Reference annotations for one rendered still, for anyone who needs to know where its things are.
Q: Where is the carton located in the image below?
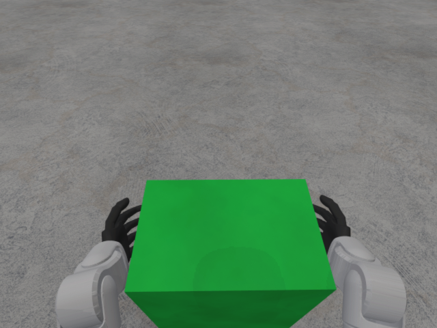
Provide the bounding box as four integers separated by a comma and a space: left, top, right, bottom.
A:
124, 179, 336, 328

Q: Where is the left robot hand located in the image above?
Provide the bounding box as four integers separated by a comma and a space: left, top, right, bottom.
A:
102, 198, 142, 263

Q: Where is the robot left forearm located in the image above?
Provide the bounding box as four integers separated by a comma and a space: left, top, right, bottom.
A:
55, 241, 129, 328

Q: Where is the robot right forearm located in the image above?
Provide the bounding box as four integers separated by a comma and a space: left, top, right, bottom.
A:
327, 236, 408, 328

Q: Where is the right robot hand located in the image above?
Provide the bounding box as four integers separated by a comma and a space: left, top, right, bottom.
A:
313, 195, 351, 254

